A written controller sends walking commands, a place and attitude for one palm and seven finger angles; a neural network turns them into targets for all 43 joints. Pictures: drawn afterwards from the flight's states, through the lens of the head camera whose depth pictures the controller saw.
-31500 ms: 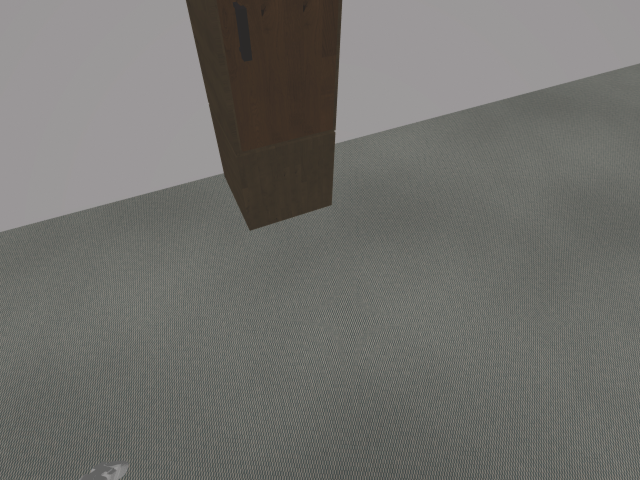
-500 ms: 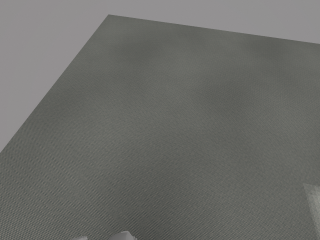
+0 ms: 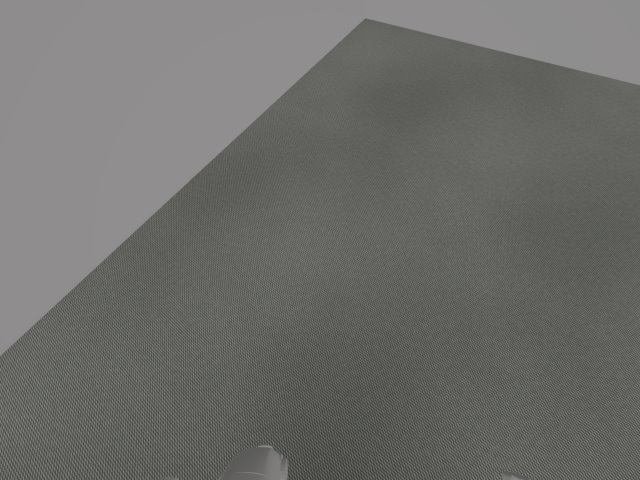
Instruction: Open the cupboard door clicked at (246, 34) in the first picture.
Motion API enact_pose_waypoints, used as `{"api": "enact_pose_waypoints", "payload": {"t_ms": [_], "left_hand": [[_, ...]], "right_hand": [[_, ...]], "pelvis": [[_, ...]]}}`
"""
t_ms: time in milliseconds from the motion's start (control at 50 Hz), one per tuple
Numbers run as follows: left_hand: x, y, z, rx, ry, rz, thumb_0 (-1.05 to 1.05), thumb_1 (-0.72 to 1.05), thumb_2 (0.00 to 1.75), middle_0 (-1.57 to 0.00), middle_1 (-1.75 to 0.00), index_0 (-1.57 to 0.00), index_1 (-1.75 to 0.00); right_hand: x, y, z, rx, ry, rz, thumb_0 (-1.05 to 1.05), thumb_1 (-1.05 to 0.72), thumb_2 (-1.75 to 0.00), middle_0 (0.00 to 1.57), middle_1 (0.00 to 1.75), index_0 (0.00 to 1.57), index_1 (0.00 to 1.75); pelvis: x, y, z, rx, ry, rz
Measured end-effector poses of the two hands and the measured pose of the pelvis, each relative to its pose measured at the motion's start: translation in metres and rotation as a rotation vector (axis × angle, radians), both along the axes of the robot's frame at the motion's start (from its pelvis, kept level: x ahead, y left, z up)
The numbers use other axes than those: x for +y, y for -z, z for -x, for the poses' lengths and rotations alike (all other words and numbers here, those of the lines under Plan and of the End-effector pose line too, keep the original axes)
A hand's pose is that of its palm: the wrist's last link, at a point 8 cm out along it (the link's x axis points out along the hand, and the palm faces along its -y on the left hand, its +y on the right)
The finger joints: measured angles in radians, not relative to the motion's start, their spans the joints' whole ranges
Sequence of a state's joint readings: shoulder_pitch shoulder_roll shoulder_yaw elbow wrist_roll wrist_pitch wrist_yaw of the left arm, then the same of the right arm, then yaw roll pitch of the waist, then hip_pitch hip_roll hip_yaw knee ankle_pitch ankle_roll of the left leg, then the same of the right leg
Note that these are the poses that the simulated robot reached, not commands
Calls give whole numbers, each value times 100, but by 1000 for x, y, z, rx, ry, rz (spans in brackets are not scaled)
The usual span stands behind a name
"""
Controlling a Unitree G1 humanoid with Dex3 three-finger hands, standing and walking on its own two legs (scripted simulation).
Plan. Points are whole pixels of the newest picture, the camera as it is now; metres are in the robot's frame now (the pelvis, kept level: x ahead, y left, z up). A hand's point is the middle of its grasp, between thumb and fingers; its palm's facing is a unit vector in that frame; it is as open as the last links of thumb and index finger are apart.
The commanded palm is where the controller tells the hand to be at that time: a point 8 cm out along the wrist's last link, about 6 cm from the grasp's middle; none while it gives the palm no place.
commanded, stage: turn to face it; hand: left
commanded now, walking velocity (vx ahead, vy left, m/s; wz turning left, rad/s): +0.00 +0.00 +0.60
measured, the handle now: out of the picture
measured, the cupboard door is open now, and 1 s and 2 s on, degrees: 48 48 48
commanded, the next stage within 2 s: none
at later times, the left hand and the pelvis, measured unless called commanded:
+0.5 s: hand out of the picture +0.07 +0.20 -0.16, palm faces +0.30 -0.90 -0.32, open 7.3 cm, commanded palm none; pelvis +0.03 -0.04 -0.01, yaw +18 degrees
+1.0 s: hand out of the picture -0.04 +0.19 -0.18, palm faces +0.60 -0.76 -0.25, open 7.3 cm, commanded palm none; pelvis +0.04 -0.02 -0.01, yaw +36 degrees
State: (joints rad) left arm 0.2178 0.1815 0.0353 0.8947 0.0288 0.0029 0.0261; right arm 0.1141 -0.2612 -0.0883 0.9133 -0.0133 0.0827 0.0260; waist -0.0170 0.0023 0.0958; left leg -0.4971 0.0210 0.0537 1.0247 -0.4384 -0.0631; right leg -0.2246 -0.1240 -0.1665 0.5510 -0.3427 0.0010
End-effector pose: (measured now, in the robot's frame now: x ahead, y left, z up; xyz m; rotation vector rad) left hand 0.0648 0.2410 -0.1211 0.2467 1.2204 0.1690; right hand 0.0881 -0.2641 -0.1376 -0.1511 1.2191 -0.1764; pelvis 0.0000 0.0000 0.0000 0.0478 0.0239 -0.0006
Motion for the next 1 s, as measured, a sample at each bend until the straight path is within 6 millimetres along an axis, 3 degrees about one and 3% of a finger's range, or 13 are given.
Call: {"api": "enact_pose_waypoints", "payload": {"t_ms": [140,200,340,480,640,740,880,940,1000], "left_hand": [[10,28,51,67,-158,54,0,91,89,-20,-30,-20,-30],[21,36,64,108,-209,47,0,91,89,-20,-30,-20,-30],[27,15,46,41,-264,7,0,91,89,-20,-30,-20,-30],[6,1,19,-85,-283,-57,0,91,89,-20,-30,-20,-30],[-35,-6,39,-55,-383,-15,0,91,89,-20,-30,-20,-30],[-46,5,63,-44,-482,29,0,92,89,-20,-30,-20,-30],[-32,38,122,25,-628,68,0,91,89,-20,-30,-21,-30],[-24,37,136,68,-668,59,0,91,89,-20,-30,-20,-30],[-16,27,135,51,-695,46,0,91,89,-20,-30,-20,-30]], "right_hand": [[25,-5,-69,-70,-183,37,0,-90,-90,19,30,19,30],[36,-7,-85,-107,-234,49,0,-90,-90,19,30,19,30],[37,-8,-82,-62,-277,36,0,-90,-90,20,30,20,30],[11,20,-82,21,-300,-12,0,-90,-90,20,30,20,30],[4,9,-109,69,-376,-12,0,-90,-90,20,30,19,30],[25,1,-133,67,-475,5,0,-90,-90,19,30,19,30],[80,-2,-175,-49,-632,35,0,-90,-90,19,30,19,30],[93,-9,-179,-76,-664,45,0,-90,-90,20,30,20,30],[97,-15,-178,-63,-689,54,0,-90,-90,20,30,20,30]], "pelvis": [[7,13,-9,5,-107,20],[8,17,-9,3,-143,20],[-3,6,-15,2,-204,39],[-34,15,-27,3,-289,28],[-47,0,-38,-9,-411,5],[-45,-1,-42,-8,-489,10],[-26,18,-37,-10,-584,36],[-22,14,-37,-10,-608,45],[-21,6,-39,-9,-635,55]]}}
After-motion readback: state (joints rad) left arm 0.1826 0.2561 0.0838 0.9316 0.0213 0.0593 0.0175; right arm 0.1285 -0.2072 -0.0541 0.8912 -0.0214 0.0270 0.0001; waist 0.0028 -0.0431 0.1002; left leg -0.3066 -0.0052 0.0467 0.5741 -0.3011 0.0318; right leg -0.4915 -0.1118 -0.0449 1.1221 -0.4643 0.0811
